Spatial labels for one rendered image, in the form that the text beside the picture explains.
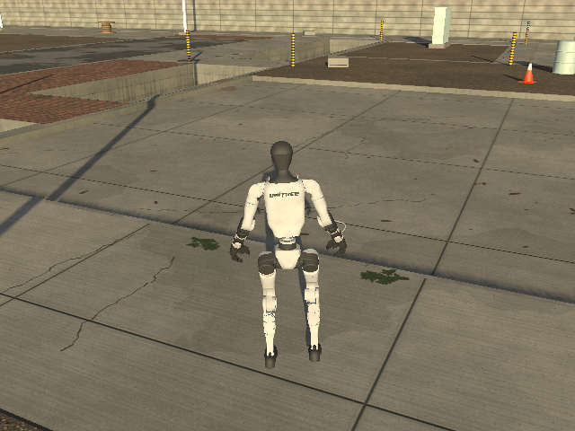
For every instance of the robot right thigh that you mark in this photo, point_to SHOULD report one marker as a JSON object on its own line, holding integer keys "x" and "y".
{"x": 309, "y": 261}

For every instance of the right robot upper arm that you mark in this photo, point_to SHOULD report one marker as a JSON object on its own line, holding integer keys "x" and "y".
{"x": 312, "y": 187}

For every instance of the robot right hand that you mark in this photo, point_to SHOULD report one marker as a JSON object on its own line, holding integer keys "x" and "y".
{"x": 342, "y": 244}

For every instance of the robot right shin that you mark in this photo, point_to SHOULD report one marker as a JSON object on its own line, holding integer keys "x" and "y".
{"x": 313, "y": 316}

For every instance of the robot right forearm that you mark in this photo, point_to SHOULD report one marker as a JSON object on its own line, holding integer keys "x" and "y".
{"x": 334, "y": 230}

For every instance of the left robot upper arm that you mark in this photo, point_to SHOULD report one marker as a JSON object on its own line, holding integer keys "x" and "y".
{"x": 251, "y": 204}

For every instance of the robot left forearm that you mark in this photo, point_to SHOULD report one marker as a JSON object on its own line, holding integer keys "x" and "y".
{"x": 240, "y": 236}

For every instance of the robot left hand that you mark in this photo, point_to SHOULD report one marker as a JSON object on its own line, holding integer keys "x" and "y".
{"x": 242, "y": 250}

